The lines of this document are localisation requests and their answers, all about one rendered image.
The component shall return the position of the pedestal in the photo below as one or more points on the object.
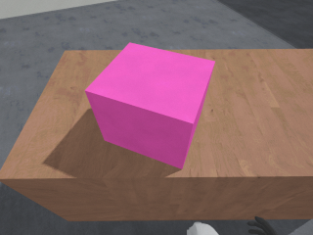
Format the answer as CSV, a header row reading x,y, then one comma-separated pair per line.
x,y
251,153

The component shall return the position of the robot right thigh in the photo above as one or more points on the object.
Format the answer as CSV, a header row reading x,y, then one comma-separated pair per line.
x,y
201,229

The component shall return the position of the right robot hand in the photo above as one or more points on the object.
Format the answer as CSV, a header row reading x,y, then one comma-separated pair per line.
x,y
267,229

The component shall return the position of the carton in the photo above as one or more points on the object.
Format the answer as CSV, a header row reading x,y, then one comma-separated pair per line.
x,y
149,101

